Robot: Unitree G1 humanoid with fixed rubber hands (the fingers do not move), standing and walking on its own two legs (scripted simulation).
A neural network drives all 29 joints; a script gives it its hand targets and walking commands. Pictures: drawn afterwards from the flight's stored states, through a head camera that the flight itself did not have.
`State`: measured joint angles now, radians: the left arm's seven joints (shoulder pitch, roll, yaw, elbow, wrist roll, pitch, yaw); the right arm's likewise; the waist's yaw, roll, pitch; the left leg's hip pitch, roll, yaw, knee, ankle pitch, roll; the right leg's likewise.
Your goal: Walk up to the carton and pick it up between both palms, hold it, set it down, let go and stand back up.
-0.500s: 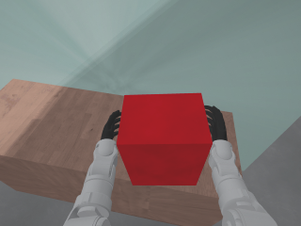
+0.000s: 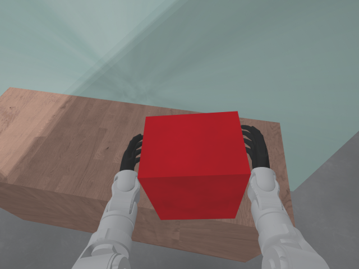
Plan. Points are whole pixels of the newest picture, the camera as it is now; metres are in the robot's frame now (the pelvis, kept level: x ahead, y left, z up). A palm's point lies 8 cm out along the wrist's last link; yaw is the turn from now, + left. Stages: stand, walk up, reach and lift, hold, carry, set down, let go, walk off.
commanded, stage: set down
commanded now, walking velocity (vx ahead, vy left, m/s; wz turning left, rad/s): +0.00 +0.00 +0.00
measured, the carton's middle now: (194, 172) +0.37 -0.04 -0.04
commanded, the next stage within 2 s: none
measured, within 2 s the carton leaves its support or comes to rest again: rests again in 0.96 s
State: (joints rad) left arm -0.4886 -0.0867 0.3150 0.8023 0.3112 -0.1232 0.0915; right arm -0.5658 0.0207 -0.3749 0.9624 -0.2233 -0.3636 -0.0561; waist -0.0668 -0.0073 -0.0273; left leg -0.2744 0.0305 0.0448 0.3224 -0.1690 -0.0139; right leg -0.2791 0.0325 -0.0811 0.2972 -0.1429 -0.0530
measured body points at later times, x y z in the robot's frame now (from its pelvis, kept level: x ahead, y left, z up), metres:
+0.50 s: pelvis +0.00 +0.00 +0.00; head +0.06 +0.01 +0.44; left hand +0.38 +0.12 +0.00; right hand +0.37 -0.19 +0.02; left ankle -0.01 +0.13 -0.75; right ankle +0.00 -0.08 -0.75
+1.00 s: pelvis +0.00 -0.01 -0.01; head +0.08 +0.00 +0.44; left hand +0.39 +0.11 -0.01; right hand +0.36 -0.20 +0.00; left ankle -0.01 +0.13 -0.75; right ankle +0.00 -0.08 -0.75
